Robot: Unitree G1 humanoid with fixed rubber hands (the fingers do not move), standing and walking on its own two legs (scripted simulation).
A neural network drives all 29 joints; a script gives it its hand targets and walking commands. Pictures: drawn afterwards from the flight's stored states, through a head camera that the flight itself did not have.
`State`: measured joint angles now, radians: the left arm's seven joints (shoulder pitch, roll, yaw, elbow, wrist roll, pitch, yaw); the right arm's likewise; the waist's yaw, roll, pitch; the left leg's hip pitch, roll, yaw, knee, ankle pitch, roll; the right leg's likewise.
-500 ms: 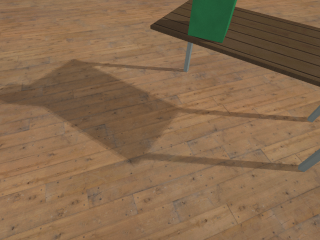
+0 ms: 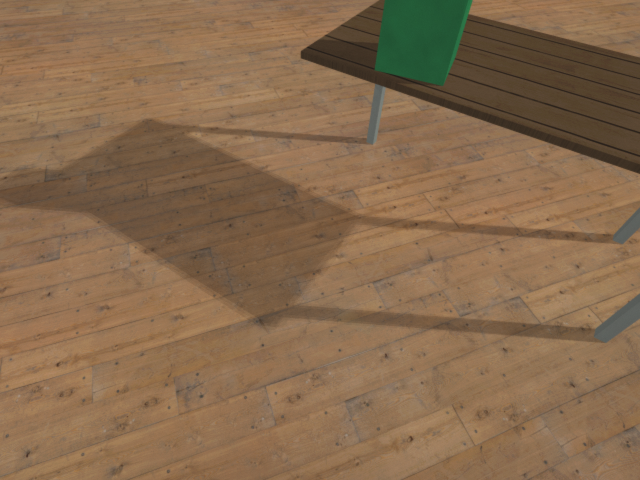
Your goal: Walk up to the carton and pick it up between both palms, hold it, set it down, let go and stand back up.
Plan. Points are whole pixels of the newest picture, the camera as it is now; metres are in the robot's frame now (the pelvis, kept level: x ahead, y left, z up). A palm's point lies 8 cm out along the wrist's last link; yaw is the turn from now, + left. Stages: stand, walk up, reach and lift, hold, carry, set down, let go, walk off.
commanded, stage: stand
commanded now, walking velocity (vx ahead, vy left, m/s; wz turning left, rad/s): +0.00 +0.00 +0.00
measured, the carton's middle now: (425, 20) +1.26 -0.31 +0.03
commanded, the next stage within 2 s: walk up in 0.12 s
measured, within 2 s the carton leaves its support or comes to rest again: neither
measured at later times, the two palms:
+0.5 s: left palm out of the picture +0.01 +0.21 -0.14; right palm out of the picture -0.02 -0.22 -0.14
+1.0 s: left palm out of the picture +0.14 +0.06 -0.11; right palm (574, 418) +0.22 -0.38 -0.12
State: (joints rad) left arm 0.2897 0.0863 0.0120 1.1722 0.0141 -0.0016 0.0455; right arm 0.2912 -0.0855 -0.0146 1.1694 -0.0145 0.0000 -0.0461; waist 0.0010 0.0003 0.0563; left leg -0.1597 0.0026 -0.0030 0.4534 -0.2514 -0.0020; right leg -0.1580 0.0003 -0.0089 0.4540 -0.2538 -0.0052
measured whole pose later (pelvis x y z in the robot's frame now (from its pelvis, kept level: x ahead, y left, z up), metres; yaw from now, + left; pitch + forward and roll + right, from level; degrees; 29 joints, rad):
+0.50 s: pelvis +0.01 -0.02 +0.00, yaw -3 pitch +0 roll +1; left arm 0.36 0.15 0.04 1.05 0.04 0.00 -0.02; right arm 0.41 -0.09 -0.08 0.96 -0.03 -0.05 -0.03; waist -0.04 0.00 -0.02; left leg -0.18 0.04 0.04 0.44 -0.26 0.02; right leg -0.42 0.00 -0.03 0.91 -0.50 -0.02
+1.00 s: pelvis +0.15 -0.15 +0.00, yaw -8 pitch -1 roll +2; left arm 0.54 0.08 0.04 0.83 0.01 -0.07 0.02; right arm 0.31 -0.17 -0.07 0.69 -0.05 -0.01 0.06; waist 0.03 0.05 0.01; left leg -0.67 0.08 0.01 1.15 -0.11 -0.01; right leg -0.13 0.07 -0.13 0.37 -0.25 -0.10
